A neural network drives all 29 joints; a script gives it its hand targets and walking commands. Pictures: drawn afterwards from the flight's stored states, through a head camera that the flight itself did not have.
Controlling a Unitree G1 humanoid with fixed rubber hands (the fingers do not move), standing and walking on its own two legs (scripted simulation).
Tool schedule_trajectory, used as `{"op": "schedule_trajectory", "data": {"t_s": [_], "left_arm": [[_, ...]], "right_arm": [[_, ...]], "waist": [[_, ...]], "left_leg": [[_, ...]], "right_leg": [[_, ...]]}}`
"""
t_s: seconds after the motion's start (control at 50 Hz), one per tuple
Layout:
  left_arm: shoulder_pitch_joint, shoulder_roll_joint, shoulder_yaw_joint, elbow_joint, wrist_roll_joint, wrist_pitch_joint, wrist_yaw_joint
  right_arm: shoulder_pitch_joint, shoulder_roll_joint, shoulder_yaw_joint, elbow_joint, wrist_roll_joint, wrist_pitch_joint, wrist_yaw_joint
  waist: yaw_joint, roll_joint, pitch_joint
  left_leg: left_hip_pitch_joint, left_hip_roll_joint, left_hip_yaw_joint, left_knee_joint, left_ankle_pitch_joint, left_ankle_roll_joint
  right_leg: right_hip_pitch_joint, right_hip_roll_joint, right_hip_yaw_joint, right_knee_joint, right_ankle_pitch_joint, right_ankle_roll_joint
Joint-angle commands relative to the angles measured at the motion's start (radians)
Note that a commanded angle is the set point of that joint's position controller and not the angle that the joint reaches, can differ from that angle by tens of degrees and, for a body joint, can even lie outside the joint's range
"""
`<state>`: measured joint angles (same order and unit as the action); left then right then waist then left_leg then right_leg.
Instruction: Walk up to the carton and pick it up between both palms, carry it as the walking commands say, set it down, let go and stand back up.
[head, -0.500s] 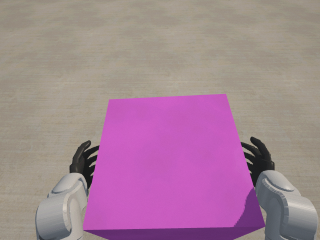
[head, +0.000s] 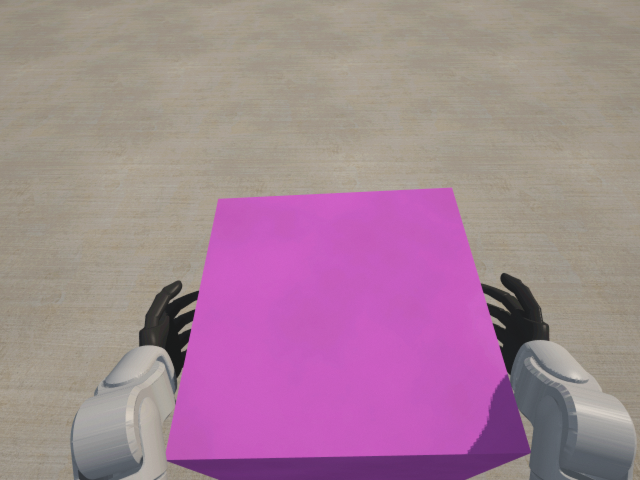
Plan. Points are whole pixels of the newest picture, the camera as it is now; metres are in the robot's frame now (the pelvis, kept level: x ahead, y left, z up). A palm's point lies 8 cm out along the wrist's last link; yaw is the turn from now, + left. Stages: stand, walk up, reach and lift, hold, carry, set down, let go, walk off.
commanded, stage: carry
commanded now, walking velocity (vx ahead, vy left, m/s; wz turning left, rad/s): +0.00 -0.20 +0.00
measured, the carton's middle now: (340, 347) +0.28 +0.00 +0.00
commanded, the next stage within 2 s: none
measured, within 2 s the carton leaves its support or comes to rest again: neither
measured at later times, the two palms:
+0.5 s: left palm (162, 359) +0.22 +0.20 +0.09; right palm (529, 354) +0.22 -0.19 +0.10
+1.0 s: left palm (166, 356) +0.22 +0.19 +0.09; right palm (531, 351) +0.23 -0.19 +0.10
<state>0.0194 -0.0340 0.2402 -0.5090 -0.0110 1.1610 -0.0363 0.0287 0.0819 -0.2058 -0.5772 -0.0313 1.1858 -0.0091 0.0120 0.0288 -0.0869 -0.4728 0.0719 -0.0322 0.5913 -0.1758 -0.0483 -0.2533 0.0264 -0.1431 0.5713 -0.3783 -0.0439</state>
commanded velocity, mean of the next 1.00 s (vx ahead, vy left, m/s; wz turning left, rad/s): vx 0.00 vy -0.20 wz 0.00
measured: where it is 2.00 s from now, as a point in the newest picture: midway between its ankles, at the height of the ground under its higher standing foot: outside the picture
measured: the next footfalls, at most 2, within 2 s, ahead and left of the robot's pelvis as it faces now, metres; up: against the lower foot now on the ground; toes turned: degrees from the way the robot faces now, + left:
none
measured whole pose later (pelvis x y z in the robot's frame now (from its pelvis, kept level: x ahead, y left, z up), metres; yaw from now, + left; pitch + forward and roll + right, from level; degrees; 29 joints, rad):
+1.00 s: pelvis +0.00 -0.01 +0.00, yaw +0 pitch +3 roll -1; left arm 0.02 -0.03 0.24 -0.51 -0.01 1.16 -0.04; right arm 0.03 0.08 -0.21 -0.58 -0.03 1.18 -0.01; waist 0.01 0.02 -0.09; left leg -0.47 0.08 -0.03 0.59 -0.17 -0.05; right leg -0.27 0.03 -0.14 0.59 -0.38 -0.05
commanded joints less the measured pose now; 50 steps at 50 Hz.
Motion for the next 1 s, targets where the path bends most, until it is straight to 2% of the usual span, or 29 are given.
{"op": "schedule_trajectory", "data": {"t_s": [0.0,0.02,0.04,0.06,0.08,0.1,0.14,0.2,0.22,0.24,0.32,0.34,0.36,0.4,0.46,0.5,0.56,0.58,0.62,0.64,0.68,0.7,0.8,0.82,0.88,0.9,0.92,0.96,0.98], "left_arm": [[-0.407,-0.722,-0.849,-0.195,-0.272,0.006,-0.034],[-0.414,-0.715,-0.844,-0.194,-0.272,0.005,-0.034],[-0.405,-0.726,-0.849,-0.183,-0.272,0.005,-0.037],[-0.391,-0.716,-0.839,-0.181,-0.267,0.007,-0.037],[-0.395,-0.708,-0.841,-0.185,-0.266,0.005,-0.034],[-0.402,-0.721,-0.845,-0.192,-0.271,0.0,-0.038],[-0.409,-0.714,-0.843,-0.196,-0.274,0.0,-0.035],[-0.392,-0.72,-0.842,-0.192,-0.272,0.001,-0.035],[-0.398,-0.72,-0.844,-0.201,-0.276,-0.001,-0.036],[-0.377,-0.725,-0.843,-0.184,-0.27,0.001,-0.037],[-0.409,-0.729,-0.855,-0.202,-0.277,-0.001,-0.039],[-0.408,-0.733,-0.855,-0.197,-0.273,0.002,-0.038],[-0.416,-0.715,-0.851,-0.213,-0.275,0.001,-0.036],[-0.419,-0.724,-0.85,-0.199,-0.274,0.002,-0.037],[-0.408,-0.707,-0.843,-0.184,-0.266,0.006,-0.037],[-0.42,-0.718,-0.848,-0.189,-0.269,0.006,-0.038],[-0.419,-0.714,-0.847,-0.186,-0.272,0.01,-0.037],[-0.419,-0.722,-0.849,-0.177,-0.267,0.012,-0.039],[-0.402,-0.718,-0.845,-0.18,-0.263,0.011,-0.036],[-0.408,-0.713,-0.837,-0.179,-0.259,0.009,-0.033],[-0.422,-0.707,-0.844,-0.195,-0.268,0.006,-0.035],[-0.406,-0.727,-0.852,-0.18,-0.27,0.009,-0.037],[-0.403,-0.701,-0.837,-0.175,-0.262,0.011,-0.033],[-0.415,-0.722,-0.847,-0.179,-0.268,0.01,-0.034],[-0.416,-0.723,-0.854,-0.203,-0.276,0.005,-0.033],[-0.426,-0.726,-0.857,-0.206,-0.278,0.003,-0.034],[-0.426,-0.728,-0.858,-0.203,-0.276,0.007,-0.036],[-0.422,-0.723,-0.854,-0.204,-0.276,0.004,-0.034],[-0.426,-0.721,-0.853,-0.209,-0.277,0.003,-0.036]], "right_arm": [[-0.382,0.628,0.746,-0.104,0.235,-0.024,0.081],[-0.366,0.632,0.739,-0.078,0.231,-0.023,0.08],[-0.385,0.622,0.745,-0.109,0.23,-0.027,0.079],[-0.378,0.623,0.751,-0.107,0.23,-0.024,0.079],[-0.356,0.622,0.744,-0.088,0.227,-0.023,0.079],[-0.379,0.629,0.752,-0.107,0.233,-0.029,0.081],[-0.364,0.633,0.746,-0.087,0.228,-0.027,0.078],[-0.371,0.637,0.752,-0.099,0.237,-0.027,0.079],[-0.367,0.635,0.749,-0.101,0.233,-0.027,0.077],[-0.379,0.629,0.754,-0.114,0.235,-0.029,0.079],[-0.375,0.637,0.747,-0.099,0.233,-0.029,0.082],[-0.396,0.639,0.755,-0.114,0.241,-0.031,0.083],[-0.342,0.633,0.744,-0.077,0.228,-0.023,0.083],[-0.369,0.635,0.748,-0.093,0.23,-0.026,0.082],[-0.373,0.617,0.742,-0.085,0.225,-0.025,0.082],[-0.384,0.628,0.742,-0.088,0.232,-0.023,0.086],[-0.355,0.624,0.735,-0.064,0.223,-0.018,0.082],[-0.406,0.617,0.742,-0.101,0.231,-0.024,0.083],[-0.387,0.616,0.738,-0.098,0.231,-0.023,0.083],[-0.381,0.622,0.738,-0.08,0.232,-0.02,0.084],[-0.363,0.627,0.736,-0.07,0.227,-0.021,0.083],[-0.384,0.622,0.739,-0.103,0.23,-0.025,0.083],[-0.361,0.61,0.726,-0.071,0.221,-0.019,0.079],[-0.383,0.625,0.737,-0.083,0.228,-0.022,0.08],[-0.362,0.627,0.734,-0.092,0.229,-0.024,0.08],[-0.37,0.625,0.737,-0.093,0.228,-0.025,0.081],[-0.379,0.628,0.739,-0.099,0.232,-0.024,0.083],[-0.359,0.638,0.742,-0.086,0.23,-0.024,0.081],[-0.374,0.634,0.742,-0.099,0.23,-0.025,0.08]], "waist": [[0.005,0.002,-0.205],[0.003,-0.003,-0.204],[0.004,-0.008,-0.199],[0.003,-0.049,-0.187],[0.001,-0.045,-0.193],[0.0,-0.054,-0.185],[0.0,-0.053,-0.193],[0.001,-0.016,-0.208],[0.001,-0.04,-0.206],[0.003,-0.025,-0.214],[0.002,0.001,-0.211],[0.003,0.015,-0.21],[0.001,-0.001,-0.185],[0.001,-0.043,-0.174],[-0.003,-0.053,-0.156],[-0.004,-0.023,-0.167],[-0.001,0.003,-0.172],[0.001,0.01,-0.153],[0.002,0.01,-0.166],[0.001,-0.018,-0.17],[0.001,-0.018,-0.177],[0.003,-0.018,-0.187],[0.003,-0.022,-0.173],[0.002,-0.003,-0.174],[0.002,0.0,-0.202],[0.003,-0.001,-0.191],[0.002,-0.003,-0.19],[0.0,-0.038,-0.195],[0.002,-0.034,-0.194]], "left_leg": [[0.172,0.139,-0.044,-0.045,0.33,0.042],[0.165,0.132,-0.032,-0.04,0.322,0.038],[0.154,0.117,-0.011,-0.027,0.299,0.036],[0.143,0.107,0.0,-0.011,0.269,0.033],[0.144,0.099,0.021,0.004,0.251,0.03],[0.138,0.101,0.009,-0.006,0.251,0.028],[0.146,0.092,0.035,0.015,0.278,0.025],[0.176,0.121,-0.002,-0.006,0.353,0.038],[0.168,0.111,0.005,-0.008,0.34,0.036],[0.181,0.115,0.004,-0.011,0.352,0.038],[0.189,0.133,-0.03,-0.042,0.331,0.039],[0.176,0.136,-0.04,-0.055,0.268,0.038],[0.152,0.125,-0.029,-0.049,0.222,0.035],[0.141,0.115,-0.02,-0.047,0.187,0.028],[0.138,0.089,0.026,-0.02,0.14,0.017],[0.162,0.108,-0.008,-0.054,0.161,0.019],[0.164,0.126,-0.035,-0.073,0.189,0.022],[0.138,0.133,-0.056,-0.096,0.136,0.025],[0.142,0.12,-0.029,-0.07,0.16,0.023],[0.15,0.113,-0.019,-0.061,0.182,0.02],[0.163,0.116,-0.015,-0.057,0.237,0.02],[0.158,0.112,-0.006,-0.045,0.235,0.021],[0.148,0.118,-0.013,-0.048,0.244,0.024],[0.156,0.123,-0.023,-0.055,0.259,0.026],[0.17,0.137,-0.048,-0.072,0.259,0.029],[0.167,0.126,-0.022,-0.052,0.259,0.027],[0.162,0.127,-0.03,-0.058,0.237,0.029],[0.163,0.115,-0.001,-0.036,0.256,0.022],[0.16,0.114,0.0,-0.03,0.259,0.023]], "right_leg": [[-0.014,-0.124,0.034,-0.015,0.223,0.007],[-0.003,-0.126,0.038,-0.019,0.231,0.005],[0.001,-0.134,0.043,-0.035,0.245,0.001],[0.001,-0.142,0.052,-0.055,0.254,-0.003],[0.004,-0.16,0.066,-0.064,0.282,-0.013],[-0.001,-0.16,0.06,-0.055,0.276,-0.014],[0.009,-0.166,0.054,-0.049,0.33,-0.014],[0.002,-0.141,0.034,-0.015,0.315,0.001],[0.005,-0.143,0.034,-0.021,0.305,0.003],[0.002,-0.146,0.035,-0.016,0.314,0.0],[-0.021,-0.121,0.032,-0.011,0.218,0.007],[-0.018,-0.124,0.042,-0.018,0.173,0.004],[-0.028,-0.136,0.056,-0.042,0.153,-0.002],[-0.034,-0.149,0.07,-0.062,0.138,-0.011],[-0.055,-0.171,0.083,-0.095,0.142,-0.023],[-0.054,-0.147,0.054,-0.065,0.108,-0.008],[-0.055,-0.132,0.053,-0.051,0.102,-0.002],[-0.058,-0.125,0.054,-0.051,0.054,0.001],[-0.055,-0.137,0.072,-0.066,0.103,-0.005],[-0.05,-0.142,0.07,-0.065,0.125,-0.007],[-0.041,-0.139,0.056,-0.051,0.174,-0.006],[-0.039,-0.143,0.06,-0.056,0.185,-0.007],[-0.045,-0.147,0.06,-0.046,0.168,-0.007],[-0.041,-0.138,0.051,-0.033,0.181,-0.003],[-0.024,-0.127,0.048,-0.023,0.171,-0.002],[-0.041,-0.136,0.061,-0.033,0.204,-0.005],[-0.038,-0.138,0.058,-0.039,0.183,0.0],[-0.02,-0.145,0.055,-0.045,0.232,-0.007],[-0.025,-0.154,0.066,-0.05,0.248,-0.011]]}}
